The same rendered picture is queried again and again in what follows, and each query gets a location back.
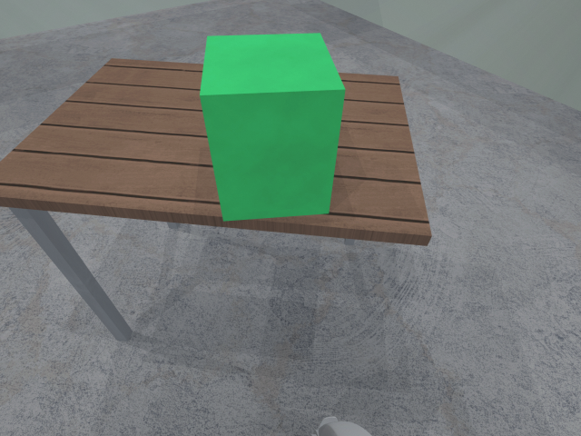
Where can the robot right shin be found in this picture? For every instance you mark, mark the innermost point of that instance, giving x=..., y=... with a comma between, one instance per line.
x=327, y=420

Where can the table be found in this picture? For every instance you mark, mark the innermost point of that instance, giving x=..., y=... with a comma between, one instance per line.
x=131, y=142

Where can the carton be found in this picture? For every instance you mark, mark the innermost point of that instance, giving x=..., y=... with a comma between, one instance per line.
x=272, y=107

